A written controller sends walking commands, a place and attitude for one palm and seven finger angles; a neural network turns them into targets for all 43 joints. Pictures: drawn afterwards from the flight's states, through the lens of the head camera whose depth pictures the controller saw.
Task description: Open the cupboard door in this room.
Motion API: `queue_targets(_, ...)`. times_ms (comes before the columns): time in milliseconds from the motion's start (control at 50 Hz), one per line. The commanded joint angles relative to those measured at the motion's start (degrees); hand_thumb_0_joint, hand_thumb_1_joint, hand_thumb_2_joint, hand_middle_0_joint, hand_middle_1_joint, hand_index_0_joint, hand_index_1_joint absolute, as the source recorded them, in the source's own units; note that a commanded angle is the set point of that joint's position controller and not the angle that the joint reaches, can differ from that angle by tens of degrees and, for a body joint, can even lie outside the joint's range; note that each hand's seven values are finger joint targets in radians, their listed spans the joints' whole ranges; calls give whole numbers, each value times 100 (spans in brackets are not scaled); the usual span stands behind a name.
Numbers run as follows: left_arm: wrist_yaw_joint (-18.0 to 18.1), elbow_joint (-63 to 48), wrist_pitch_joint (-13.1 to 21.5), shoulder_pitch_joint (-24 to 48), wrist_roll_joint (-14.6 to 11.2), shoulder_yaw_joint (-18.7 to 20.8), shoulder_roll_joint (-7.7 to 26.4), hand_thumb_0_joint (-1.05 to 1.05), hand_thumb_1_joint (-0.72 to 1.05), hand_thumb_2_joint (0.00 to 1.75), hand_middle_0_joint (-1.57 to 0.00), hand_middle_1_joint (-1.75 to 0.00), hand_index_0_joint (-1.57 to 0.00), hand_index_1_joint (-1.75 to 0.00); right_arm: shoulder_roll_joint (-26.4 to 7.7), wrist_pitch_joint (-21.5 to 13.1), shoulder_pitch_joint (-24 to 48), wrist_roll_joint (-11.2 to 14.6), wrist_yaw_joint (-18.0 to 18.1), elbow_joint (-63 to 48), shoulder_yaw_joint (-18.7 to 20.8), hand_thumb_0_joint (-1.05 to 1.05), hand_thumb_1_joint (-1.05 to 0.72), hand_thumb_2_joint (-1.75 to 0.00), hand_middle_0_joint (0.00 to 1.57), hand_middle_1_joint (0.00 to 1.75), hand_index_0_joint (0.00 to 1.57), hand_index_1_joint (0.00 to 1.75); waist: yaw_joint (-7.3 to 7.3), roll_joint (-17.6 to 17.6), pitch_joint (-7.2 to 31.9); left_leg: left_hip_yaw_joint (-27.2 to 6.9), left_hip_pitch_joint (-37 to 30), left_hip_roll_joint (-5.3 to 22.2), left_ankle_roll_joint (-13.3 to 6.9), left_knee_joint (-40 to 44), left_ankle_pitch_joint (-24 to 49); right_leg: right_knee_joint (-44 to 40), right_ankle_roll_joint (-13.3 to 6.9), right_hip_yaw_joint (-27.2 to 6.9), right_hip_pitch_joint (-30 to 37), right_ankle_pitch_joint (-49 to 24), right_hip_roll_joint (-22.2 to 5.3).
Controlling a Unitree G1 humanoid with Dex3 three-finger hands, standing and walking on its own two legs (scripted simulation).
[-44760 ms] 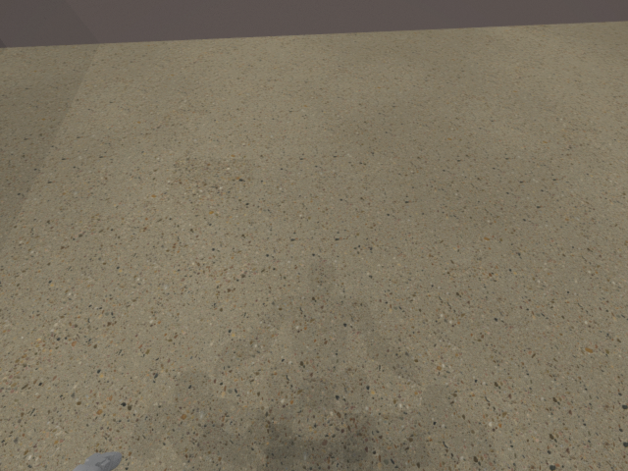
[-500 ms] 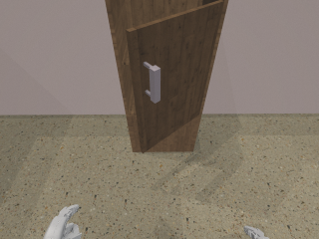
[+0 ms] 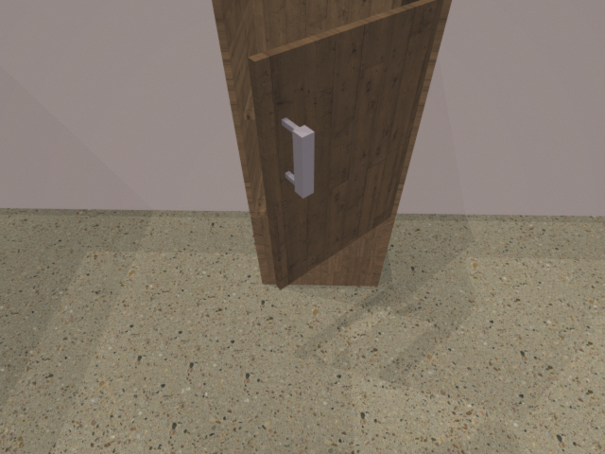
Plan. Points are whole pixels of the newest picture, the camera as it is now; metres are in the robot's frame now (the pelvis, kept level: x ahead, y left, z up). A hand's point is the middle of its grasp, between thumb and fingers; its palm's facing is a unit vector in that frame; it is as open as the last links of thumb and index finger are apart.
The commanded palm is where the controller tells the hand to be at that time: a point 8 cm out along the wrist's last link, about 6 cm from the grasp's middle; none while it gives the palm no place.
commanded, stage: let the arm hang, fingers relaxed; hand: left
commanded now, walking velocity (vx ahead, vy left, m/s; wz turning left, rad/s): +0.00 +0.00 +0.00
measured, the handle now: (296, 157) +0.56 +0.05 +0.08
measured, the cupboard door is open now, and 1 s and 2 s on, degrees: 40 40 40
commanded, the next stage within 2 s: look to check the result in 0.40 s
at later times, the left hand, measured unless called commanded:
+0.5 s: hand out of the picture +0.00 +0.13 -0.18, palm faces +0.06 -0.98 -0.16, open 7.3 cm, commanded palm none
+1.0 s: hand out of the picture +0.00 +0.12 -0.18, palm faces +0.06 -0.98 -0.17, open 7.4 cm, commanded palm none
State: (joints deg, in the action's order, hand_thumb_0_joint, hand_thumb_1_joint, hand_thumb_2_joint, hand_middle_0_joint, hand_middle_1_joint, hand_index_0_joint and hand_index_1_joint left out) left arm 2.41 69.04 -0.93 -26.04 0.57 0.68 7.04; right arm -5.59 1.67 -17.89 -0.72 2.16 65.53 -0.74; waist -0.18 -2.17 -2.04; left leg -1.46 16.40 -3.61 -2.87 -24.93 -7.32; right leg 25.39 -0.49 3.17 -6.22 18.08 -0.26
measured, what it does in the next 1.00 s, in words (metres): shifts its weight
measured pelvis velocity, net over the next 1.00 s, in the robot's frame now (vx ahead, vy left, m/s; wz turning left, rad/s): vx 0.04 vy -0.03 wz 0.00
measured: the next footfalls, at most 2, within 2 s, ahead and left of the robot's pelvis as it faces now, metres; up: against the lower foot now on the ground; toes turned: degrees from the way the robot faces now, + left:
right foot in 1.70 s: +0.02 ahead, -0.18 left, +0.00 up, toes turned -21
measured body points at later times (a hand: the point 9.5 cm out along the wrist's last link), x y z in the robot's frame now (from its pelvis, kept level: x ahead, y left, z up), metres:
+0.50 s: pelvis +0.02 -0.02 +0.00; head +0.03 -0.02 +0.45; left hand -0.01 +0.18 -0.16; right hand -0.01 -0.22 -0.17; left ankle +0.07 +0.08 -0.74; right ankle -0.05 -0.11 -0.74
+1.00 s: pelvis +0.04 -0.03 +0.00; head +0.05 -0.04 +0.45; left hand +0.00 +0.17 -0.16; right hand +0.03 -0.25 -0.16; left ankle +0.07 +0.08 -0.74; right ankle -0.05 -0.11 -0.74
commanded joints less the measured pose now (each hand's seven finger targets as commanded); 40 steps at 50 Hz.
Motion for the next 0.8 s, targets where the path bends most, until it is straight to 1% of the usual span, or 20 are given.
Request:
queue_targets(0,27,-107,110,-442,-22,29,303,0,90,90,-20,-30,-20,-30,-551,-56,-402,-42,26,-55,144,0,-90,-90,20,30,20,30,-33,436,-542,-682,-290,636,-18,448,-651,-691,-269,-515,-987,420,-484)
queue_targets(20,30,-113,112,-436,-21,41,336,0,90,90,-20,-30,-20,-30,-542,-58,-419,-30,22,-40,139,0,-90,-90,20,30,20,30,-19,451,-520,-654,-292,636,-19,419,-603,-698,-270,-476,-952,424,-491)
queue_targets(60,40,-126,118,-364,-23,38,286,0,90,90,-20,-30,-20,-30,-476,-65,-438,-50,20,1,133,0,-90,-90,20,30,20,30,-38,392,-666,-643,-243,625,-11,415,-520,-661,-277,-507,-1013,355,-489)
queue_targets(100,47,-154,122,-334,-23,56,272,0,90,90,-20,-30,-20,-30,-447,-83,-455,-57,27,18,130,0,-90,-90,20,30,20,30,-25,286,-690,-671,-192,633,-20,447,-491,-616,-275,-496,-958,267,-471)
queue_targets(140,52,-181,125,-292,-19,76,276,0,90,90,-20,-30,-20,-30,-436,-101,-455,-56,30,3,128,0,-90,-90,20,30,20,30,-9,278,-657,-658,-114,647,-28,433,-374,-595,-261,-455,-809,122,-474)
queue_targets(160,52,-183,126,-278,-23,72,246,0,90,90,-20,-30,-20,-30,-436,-106,-435,-61,34,-6,124,0,-90,-90,20,30,20,30,1,167,-707,-658,-136,628,-20,430,-362,-591,-268,-485,-840,104,-471)
queue_targets(180,53,-210,130,-242,-24,88,268,0,90,90,-20,-30,-20,-30,-418,-115,-459,-60,37,-6,122,0,-90,-90,20,30,20,30,-7,141,-669,-659,-115,641,-24,429,-303,-590,-268,-477,-769,45,-475)
queue_targets(220,54,-238,137,-201,-22,100,280,0,90,90,-20,-30,-20,-30,-431,-125,-432,-49,43,-25,115,0,-90,-90,20,30,20,30,24,226,-668,-633,-87,641,-25,364,-177,-609,-266,-444,-687,-38,-464)
queue_targets(240,53,-252,135,-159,-24,105,257,0,90,90,-20,-30,-20,-30,-430,-132,-434,-62,43,-27,118,0,-90,-90,20,30,20,30,2,157,-674,-631,-84,622,-15,352,-127,-611,-276,-467,-674,-68,-493)
queue_targets(300,47,-285,141,-81,-33,109,254,0,90,90,-20,-30,-20,-30,-438,-136,-396,-65,53,-43,116,0,-90,-90,20,30,20,30,-3,65,-624,-612,-196,617,-2,288,18,-642,-284,-497,-665,-188,-513)
queue_targets(320,48,-300,146,-79,-32,124,278,0,90,90,-20,-30,-20,-30,-437,-139,-421,-55,56,-52,116,0,-90,-90,20,30,20,30,5,113,-522,-606,-240,632,-7,251,113,-639,-281,-462,-577,-248,-499)
queue_targets(340,47,-299,144,-6,-37,121,285,0,90,90,-20,-30,-20,-30,-452,-143,-413,-62,61,-43,114,0,-90,-90,20,30,20,30,-12,92,-539,-606,-223,642,-3,245,215,-620,-279,-462,-540,-345,-512)
queue_targets(400,46,-303,155,20,-42,126,278,0,90,90,-20,-30,-20,-30,-481,-159,-381,-60,76,-59,113,0,-90,-90,20,30,20,30,-14,36,-365,-604,-376,677,-12,205,504,-607,-271,-484,-406,-633,-515)
queue_targets(420,50,-322,156,18,-39,136,301,0,90,90,-20,-30,-20,-30,-487,-162,-376,-41,79,-64,110,0,-90,-90,20,30,20,30,8,167,-367,-609,-371,690,-26,186,593,-616,-257,-437,-354,-723,-507)
queue_targets(560,51,-311,154,25,-48,103,319,0,90,90,-20,-30,-20,-30,-537,-141,-274,-40,83,-38,108,0,-90,-90,20,30,20,30,-10,276,-391,-523,-514,690,-4,100,730,-677,-235,-462,-333,-1026,-563)
queue_targets(580,52,-311,157,20,-49,104,320,0,90,90,-20,-30,-20,-30,-540,-140,-271,-36,84,-46,114,0,-90,-90,20,30,20,30,-18,340,-344,-522,-541,698,-8,95,732,-695,-227,-465,-302,-1052,-567)
queue_targets(660,54,-315,157,19,-48,86,335,0,90,90,-20,-30,-20,-30,-574,-133,-192,-35,89,-39,111,0,-90,-90,20,30,20,30,-23,267,-356,-486,-607,710,-2,75,795,-689,-222,-476,-299,-1200,-571)
queue_targets(720,52,-296,159,3,-45,89,361,0,90,90,-20,-30,-20,-30,-607,-135,-134,-19,91,-40,103,0,-90,-90,20,30,20,30,2,360,-343,-484,-639,719,-6,86,833,-702,-201,-461,-273,-1253,-553)
queue_targets(740,52,-298,159,1,-46,88,351,0,90,90,-20,-30,-20,-30,-599,-145,-140,-28,94,-32,107,0,-90,-90,20,30,20,30,-12,296,-320,-483,-630,716,-11,78,887,-691,-198,-467,-219,-1323,-571)
queue_targets(780,52,-290,159,10,-48,80,360,0,90,90,-20,-30,-20,-30,-618,-144,-103,-31,98,-29,100,0,-90,-90,20,30,20,30,-5,316,-331,-471,-650,719,-1,82,894,-695,-195,-468,-219,-1395,-575)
